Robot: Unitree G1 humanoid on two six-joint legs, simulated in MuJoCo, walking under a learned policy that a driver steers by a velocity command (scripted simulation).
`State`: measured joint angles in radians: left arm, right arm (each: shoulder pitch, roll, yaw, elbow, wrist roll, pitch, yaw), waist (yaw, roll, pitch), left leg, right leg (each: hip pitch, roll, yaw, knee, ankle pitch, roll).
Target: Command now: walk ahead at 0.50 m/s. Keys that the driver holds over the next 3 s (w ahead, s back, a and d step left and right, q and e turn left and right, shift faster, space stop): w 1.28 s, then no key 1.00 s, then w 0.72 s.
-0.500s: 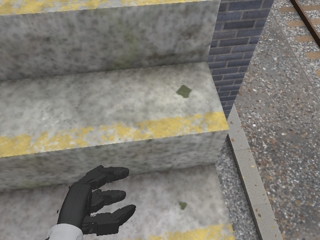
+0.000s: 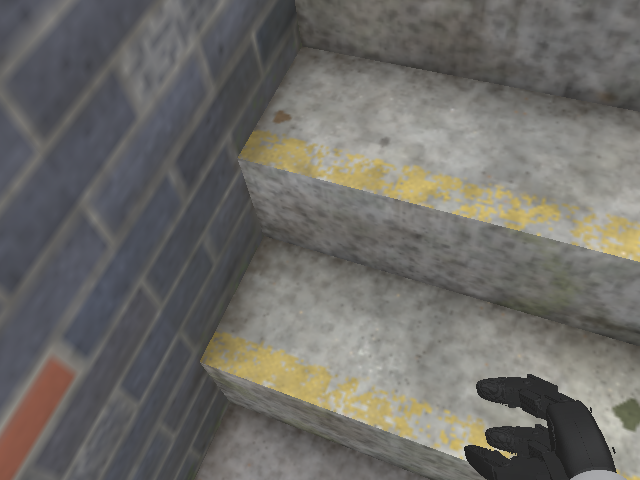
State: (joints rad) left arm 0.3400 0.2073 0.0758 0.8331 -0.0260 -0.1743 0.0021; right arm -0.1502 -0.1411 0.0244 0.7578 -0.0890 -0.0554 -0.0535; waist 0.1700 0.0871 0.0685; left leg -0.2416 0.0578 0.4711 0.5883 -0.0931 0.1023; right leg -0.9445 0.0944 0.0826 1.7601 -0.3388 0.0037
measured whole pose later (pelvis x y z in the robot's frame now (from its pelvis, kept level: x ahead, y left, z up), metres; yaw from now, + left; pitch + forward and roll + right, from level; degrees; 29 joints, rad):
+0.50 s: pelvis +0.05 -0.06 +0.11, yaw +1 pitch +0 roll +2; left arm 0.33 0.16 0.03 0.87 0.04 -0.03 0.04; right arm -0.03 -0.13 0.04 0.61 -0.09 -0.01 0.00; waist 0.06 0.00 -0.09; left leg -0.70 -0.09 -0.05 1.81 -0.05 0.07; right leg -0.69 0.22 0.17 1.04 -0.50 -0.15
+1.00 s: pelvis +0.00 -0.02 -0.05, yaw -5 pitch +1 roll +6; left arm 0.05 0.06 -0.03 0.55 0.03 0.00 -0.01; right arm 0.50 -0.24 -0.06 0.86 -0.05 -0.09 -0.11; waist -0.15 -0.03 -0.02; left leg -0.09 -0.09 0.31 0.50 -0.45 0.08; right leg -1.09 -0.05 0.17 2.11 -0.48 -0.03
